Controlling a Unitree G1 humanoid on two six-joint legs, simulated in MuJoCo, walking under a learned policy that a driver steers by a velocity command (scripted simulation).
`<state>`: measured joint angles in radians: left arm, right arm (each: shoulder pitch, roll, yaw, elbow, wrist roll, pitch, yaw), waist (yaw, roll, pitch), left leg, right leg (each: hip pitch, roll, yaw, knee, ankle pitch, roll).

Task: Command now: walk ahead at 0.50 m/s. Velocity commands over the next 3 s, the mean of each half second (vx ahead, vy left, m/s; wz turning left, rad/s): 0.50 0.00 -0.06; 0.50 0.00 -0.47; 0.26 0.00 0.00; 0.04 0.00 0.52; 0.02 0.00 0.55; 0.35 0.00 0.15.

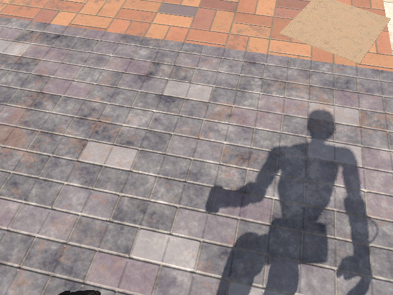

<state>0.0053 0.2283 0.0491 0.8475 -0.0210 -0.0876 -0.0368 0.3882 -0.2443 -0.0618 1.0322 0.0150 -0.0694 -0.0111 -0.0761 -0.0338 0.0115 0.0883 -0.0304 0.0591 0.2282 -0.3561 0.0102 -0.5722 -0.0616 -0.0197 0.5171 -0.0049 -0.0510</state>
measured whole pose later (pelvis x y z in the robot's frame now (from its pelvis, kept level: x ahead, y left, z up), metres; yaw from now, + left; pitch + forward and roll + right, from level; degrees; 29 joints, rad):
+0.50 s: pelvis +0.27 -0.02 +0.01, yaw -2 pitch +2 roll -2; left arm 0.38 0.23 0.06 1.00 -0.02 -0.08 0.01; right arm 0.01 -0.24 -0.06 0.88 0.01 -0.09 0.02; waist 0.08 0.04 0.01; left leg -0.61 0.09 -0.03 0.54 0.05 0.00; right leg 0.01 0.05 -0.02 0.24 -0.28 -0.04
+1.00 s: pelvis +0.54 -0.01 +0.01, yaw -18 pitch +1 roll +3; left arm 0.10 0.26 0.08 0.80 -0.02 -0.03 -0.03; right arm 0.30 -0.26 -0.08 0.97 0.00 -0.09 -0.02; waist -0.07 -0.03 0.02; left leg 0.05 0.01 0.26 0.23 -0.29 -0.02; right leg -0.67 -0.12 0.00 0.73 -0.01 -0.04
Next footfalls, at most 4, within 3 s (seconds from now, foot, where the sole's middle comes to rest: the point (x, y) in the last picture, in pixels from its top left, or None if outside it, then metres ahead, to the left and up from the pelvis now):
0.04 right None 0.21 -0.12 -0.77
0.58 left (157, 287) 0.51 0.12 -0.77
1.10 right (246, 224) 0.71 -0.21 -0.77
1.64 left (193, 195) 0.85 -0.02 -0.77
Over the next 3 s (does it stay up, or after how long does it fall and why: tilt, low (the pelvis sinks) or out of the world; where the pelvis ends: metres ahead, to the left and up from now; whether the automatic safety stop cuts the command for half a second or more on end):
stays up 0.94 -0.05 0.00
